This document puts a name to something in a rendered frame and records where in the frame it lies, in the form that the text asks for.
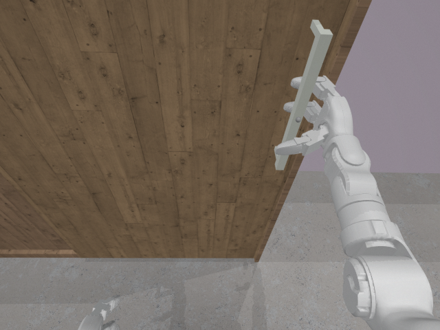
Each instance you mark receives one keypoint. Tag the handle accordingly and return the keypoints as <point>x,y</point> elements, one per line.
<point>314,63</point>

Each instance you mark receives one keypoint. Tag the robot right forearm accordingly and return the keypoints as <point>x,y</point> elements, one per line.
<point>366,226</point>

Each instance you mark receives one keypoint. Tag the robot right hand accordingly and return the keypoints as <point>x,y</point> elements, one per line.
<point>335,115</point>

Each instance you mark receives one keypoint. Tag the robot left hand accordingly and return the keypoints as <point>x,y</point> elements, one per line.
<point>100,312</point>

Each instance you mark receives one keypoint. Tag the right robot upper arm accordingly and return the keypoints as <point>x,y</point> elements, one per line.
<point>388,292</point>

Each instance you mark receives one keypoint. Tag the wardrobe door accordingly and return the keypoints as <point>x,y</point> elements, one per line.
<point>147,128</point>
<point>21,227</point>

